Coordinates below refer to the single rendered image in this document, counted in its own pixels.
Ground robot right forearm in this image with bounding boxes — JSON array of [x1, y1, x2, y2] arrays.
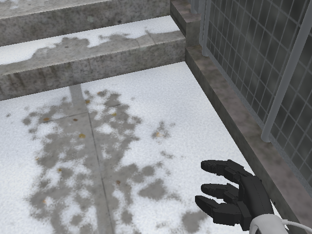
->
[[249, 214, 292, 234]]

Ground right robot hand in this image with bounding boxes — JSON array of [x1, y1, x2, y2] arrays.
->
[[195, 159, 276, 231]]

